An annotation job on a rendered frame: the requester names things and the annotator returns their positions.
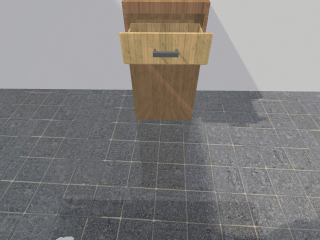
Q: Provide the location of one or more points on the drawer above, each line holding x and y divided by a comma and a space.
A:
193, 45

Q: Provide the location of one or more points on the handle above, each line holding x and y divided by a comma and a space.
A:
165, 54

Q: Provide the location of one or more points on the cabinet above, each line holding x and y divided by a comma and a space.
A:
165, 91

